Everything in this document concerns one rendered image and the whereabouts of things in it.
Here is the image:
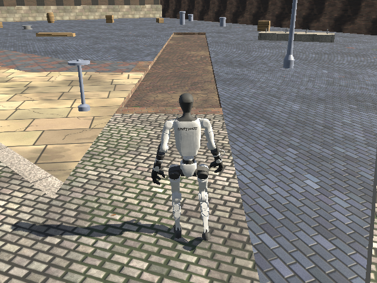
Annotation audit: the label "right robot upper arm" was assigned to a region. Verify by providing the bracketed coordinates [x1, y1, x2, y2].
[199, 118, 216, 150]

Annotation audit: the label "left robot upper arm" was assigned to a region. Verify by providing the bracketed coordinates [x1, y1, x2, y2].
[159, 119, 175, 153]

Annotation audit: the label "robot left foot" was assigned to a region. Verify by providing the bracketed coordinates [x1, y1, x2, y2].
[174, 224, 182, 239]

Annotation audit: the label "robot left hand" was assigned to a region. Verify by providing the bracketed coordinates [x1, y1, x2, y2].
[151, 170, 165, 185]

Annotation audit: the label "left robot forearm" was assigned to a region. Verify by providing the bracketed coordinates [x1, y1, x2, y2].
[153, 144, 165, 172]

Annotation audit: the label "right robot forearm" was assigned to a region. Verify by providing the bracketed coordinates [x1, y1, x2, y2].
[211, 141, 222, 163]

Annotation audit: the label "robot left thigh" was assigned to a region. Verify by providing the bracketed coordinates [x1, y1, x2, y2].
[168, 164, 181, 203]

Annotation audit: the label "robot right hand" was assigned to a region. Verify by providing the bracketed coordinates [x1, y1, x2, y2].
[210, 161, 223, 173]

